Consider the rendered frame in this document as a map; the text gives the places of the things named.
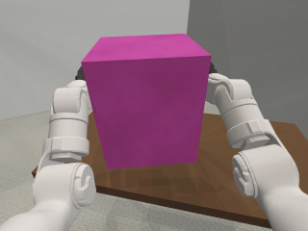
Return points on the carton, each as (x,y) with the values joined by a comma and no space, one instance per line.
(147,95)

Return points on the right robot upper arm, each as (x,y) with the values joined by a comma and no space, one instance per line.
(268,175)

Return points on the robot right forearm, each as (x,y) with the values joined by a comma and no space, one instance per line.
(245,124)

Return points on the right robot hand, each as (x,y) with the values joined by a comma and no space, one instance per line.
(212,69)

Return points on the left robot upper arm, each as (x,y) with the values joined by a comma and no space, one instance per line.
(60,193)

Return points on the robot left forearm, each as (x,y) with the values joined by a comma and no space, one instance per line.
(68,126)

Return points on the table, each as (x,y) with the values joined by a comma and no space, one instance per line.
(206,187)

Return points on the left robot hand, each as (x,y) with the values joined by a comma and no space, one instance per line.
(80,75)

